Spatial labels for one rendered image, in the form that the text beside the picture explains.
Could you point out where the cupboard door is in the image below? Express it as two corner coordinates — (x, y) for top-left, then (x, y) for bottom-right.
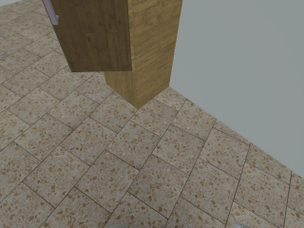
(42, 0), (132, 72)

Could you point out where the handle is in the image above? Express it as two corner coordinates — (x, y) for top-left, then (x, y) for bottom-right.
(43, 0), (59, 25)

